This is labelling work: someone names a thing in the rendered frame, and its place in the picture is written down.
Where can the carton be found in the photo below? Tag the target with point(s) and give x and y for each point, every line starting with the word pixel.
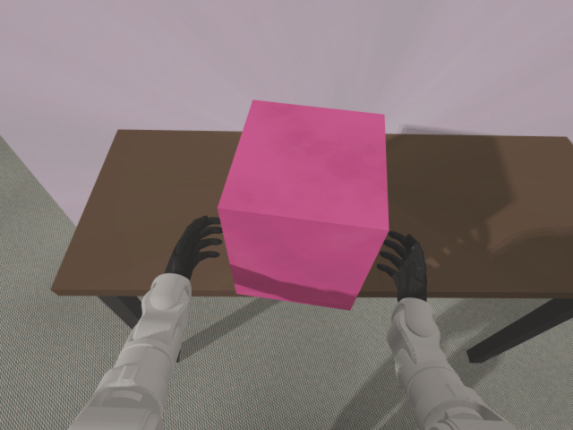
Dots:
pixel 304 211

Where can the robot right forearm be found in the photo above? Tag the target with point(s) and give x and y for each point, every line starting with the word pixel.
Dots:
pixel 431 385

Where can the left robot hand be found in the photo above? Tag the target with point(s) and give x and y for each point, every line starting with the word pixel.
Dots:
pixel 186 254

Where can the table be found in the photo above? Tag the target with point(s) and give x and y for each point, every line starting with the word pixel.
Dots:
pixel 492 213

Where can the right robot hand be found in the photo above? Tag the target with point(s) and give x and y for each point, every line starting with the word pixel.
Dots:
pixel 411 280

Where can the left robot upper arm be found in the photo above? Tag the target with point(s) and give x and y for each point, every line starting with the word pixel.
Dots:
pixel 106 418

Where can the robot left forearm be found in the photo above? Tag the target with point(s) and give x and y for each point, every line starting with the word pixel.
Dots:
pixel 142 371

